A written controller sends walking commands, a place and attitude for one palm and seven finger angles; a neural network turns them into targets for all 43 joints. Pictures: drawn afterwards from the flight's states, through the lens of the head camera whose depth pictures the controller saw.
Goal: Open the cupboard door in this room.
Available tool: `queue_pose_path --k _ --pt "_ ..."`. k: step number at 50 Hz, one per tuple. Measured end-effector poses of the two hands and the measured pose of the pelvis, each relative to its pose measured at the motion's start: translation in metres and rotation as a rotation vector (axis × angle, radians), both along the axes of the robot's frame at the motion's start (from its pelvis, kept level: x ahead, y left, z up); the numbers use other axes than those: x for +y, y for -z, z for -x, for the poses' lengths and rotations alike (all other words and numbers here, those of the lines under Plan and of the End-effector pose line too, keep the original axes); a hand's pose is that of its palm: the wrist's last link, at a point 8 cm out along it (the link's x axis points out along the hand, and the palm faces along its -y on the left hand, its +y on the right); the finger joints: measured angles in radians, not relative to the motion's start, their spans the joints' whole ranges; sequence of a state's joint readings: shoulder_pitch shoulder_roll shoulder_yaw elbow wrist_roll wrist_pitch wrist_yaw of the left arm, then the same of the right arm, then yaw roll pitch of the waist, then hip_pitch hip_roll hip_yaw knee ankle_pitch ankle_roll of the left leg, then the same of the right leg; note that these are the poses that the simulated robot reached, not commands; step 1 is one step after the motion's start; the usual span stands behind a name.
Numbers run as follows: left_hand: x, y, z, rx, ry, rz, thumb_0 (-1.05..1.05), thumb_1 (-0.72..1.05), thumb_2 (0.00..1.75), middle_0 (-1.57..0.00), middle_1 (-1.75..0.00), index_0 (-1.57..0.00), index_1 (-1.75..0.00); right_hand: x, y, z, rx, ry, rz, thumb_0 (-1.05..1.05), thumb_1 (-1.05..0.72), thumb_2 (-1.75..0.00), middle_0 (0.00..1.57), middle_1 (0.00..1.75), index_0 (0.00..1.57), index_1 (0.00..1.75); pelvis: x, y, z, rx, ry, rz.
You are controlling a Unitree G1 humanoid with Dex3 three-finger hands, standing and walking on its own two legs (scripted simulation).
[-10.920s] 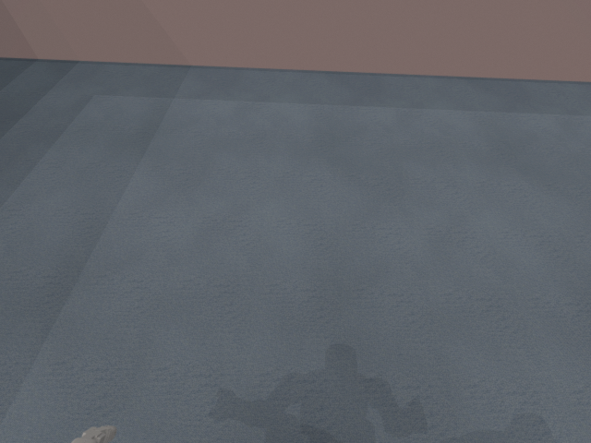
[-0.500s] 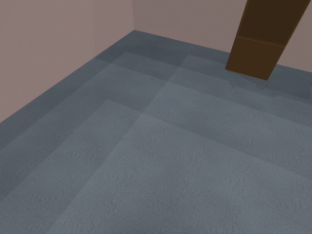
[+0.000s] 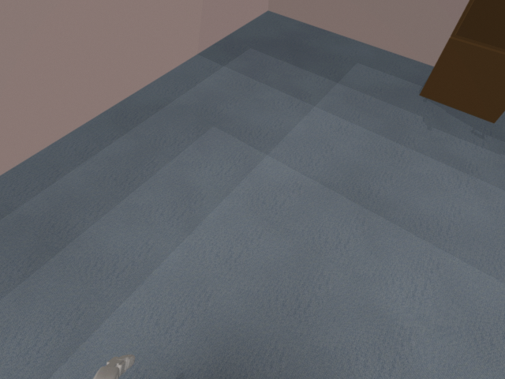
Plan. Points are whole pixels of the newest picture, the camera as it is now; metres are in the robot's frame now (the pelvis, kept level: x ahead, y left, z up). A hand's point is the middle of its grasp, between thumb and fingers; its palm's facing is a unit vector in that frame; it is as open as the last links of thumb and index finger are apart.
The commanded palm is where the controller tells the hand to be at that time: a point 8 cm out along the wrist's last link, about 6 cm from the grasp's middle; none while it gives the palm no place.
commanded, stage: turn or walk to find it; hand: left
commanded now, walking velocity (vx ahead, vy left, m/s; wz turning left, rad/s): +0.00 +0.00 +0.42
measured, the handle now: out of the picture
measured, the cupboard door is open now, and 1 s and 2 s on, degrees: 0 0 0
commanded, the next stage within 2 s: none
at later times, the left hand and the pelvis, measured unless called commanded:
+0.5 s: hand out of the picture -0.05 +0.17 -0.18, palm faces +0.26 -0.93 -0.26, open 7.4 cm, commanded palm none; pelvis -0.01 -0.03 -0.01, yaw +15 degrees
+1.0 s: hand out of the picture +0.00 +0.17 -0.15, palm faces +0.42 -0.86 -0.30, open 7.4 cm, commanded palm none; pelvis +0.00 -0.06 -0.01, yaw +26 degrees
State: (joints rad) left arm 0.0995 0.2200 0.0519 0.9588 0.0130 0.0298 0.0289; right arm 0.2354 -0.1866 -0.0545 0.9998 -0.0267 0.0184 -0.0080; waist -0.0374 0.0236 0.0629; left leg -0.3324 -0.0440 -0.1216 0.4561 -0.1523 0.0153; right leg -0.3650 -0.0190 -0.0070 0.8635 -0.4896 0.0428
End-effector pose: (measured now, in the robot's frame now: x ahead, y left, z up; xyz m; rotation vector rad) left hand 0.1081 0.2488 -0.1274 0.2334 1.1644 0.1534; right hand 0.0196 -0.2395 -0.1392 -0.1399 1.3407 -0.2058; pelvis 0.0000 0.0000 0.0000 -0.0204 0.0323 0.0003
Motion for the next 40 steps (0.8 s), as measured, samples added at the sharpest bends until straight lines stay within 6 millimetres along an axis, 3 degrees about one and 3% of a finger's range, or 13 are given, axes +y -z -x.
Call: queue_pose_path --k 3,6,11,15,21,29,33,40 --pt "-0.009 -0.007 -0.003 -0.049 -0.014 -0.014 0.00 0.91 0.90 -0.20 -0.30 -0.20 -0.30 -0.018 0.003 -0.008 -0.017 -0.029 -0.001 0.00 -0.90 -0.90 0.20 0.30 0.20 0.30 -0.012 0.002 0.006 0.001 -0.033 -0.007" --pt "-0.018 -0.009 0.007 -0.086 -0.035 -0.039 0.00 0.91 0.90 -0.20 -0.30 -0.20 -0.30 -0.039 0.013 -0.018 -0.039 -0.055 -0.007 0.00 -0.90 -0.90 0.20 0.30 0.20 0.30 -0.028 0.009 0.010 -0.002 -0.061 -0.026" --pt "-0.032 -0.015 0.051 -0.026 -0.098 -0.051 0.00 0.90 0.90 -0.20 -0.30 -0.20 -0.30 -0.062 0.009 -0.040 -0.054 -0.101 0.001 0.00 -0.91 -0.90 0.20 0.30 0.20 0.30 -0.040 0.003 0.012 -0.022 -0.102 -0.047" --pt "-0.039 -0.012 0.084 0.048 -0.149 -0.039 0.00 0.90 0.90 -0.21 -0.30 -0.20 -0.30 -0.068 0.004 -0.056 -0.059 -0.149 0.007 0.00 -0.91 -0.90 0.20 0.30 0.19 0.30 -0.045 0.000 0.010 -0.022 -0.147 -0.062" --pt "-0.042 -0.001 0.135 0.128 -0.250 -0.003 0.00 0.90 0.90 -0.21 -0.30 -0.20 -0.30 -0.050 0.003 -0.084 -0.027 -0.260 0.016 0.00 -0.91 -0.90 0.20 0.30 0.19 0.29 -0.040 0.001 0.010 -0.013 -0.213 -0.061" --pt "-0.019 0.029 0.204 0.256 -0.390 0.039 0.00 0.90 0.90 -0.21 -0.30 -0.20 -0.30 0.010 -0.004 -0.139 -0.148 -0.416 0.024 0.00 -0.91 -0.90 0.20 0.30 0.19 0.30 -0.017 0.015 0.014 -0.015 -0.281 -0.042" --pt "-0.009 0.022 0.205 0.245 -0.425 0.036 0.01 0.90 0.90 -0.20 -0.30 -0.20 -0.30 0.027 -0.013 -0.146 -0.180 -0.449 0.015 0.00 -0.91 -0.90 0.20 0.30 0.20 0.30 -0.014 0.007 0.015 -0.025 -0.309 -0.025" --pt "-0.006 0.008 0.170 0.110 -0.438 0.008 0.01 0.91 0.90 -0.20 -0.30 -0.20 -0.30 0.029 -0.010 -0.144 -0.164 -0.474 -0.024 0.00 -0.90 -0.90 0.20 0.30 0.20 0.30 -0.023 0.002 0.012 -0.029 -0.361 -0.027"
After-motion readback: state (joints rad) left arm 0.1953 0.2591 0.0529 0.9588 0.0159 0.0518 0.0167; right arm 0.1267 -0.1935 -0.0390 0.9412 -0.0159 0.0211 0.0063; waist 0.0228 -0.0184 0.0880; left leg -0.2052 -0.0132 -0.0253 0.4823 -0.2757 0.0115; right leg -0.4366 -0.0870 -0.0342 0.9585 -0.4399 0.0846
